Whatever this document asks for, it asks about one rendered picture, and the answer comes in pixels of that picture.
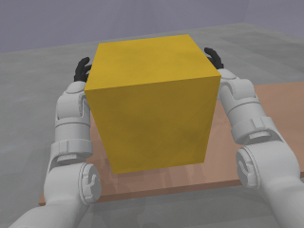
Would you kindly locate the robot right hand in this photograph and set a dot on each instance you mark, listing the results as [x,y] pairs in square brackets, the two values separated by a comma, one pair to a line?
[215,60]

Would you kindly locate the robot right upper arm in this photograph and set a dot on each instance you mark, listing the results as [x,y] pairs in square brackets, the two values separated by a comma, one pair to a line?
[270,168]

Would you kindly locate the table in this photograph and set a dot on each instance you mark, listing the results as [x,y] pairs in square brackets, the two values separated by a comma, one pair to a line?
[283,102]

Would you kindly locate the robot left upper arm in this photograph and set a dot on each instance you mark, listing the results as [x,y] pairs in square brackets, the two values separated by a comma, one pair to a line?
[69,191]

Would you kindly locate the robot left forearm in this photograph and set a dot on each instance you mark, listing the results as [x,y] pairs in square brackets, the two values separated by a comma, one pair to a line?
[72,129]

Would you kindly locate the robot left hand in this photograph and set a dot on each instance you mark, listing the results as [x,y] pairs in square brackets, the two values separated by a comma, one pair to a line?
[81,70]

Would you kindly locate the robot right forearm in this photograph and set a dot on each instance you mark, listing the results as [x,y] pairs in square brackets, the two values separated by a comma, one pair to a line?
[249,122]

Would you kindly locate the carton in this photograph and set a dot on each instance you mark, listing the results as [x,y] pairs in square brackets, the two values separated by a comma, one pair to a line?
[153,102]

